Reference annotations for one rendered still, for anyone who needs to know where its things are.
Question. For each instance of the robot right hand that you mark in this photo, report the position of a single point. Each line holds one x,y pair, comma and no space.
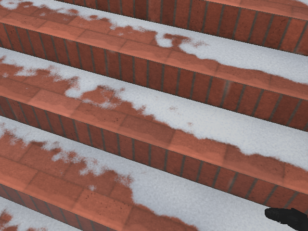
292,217

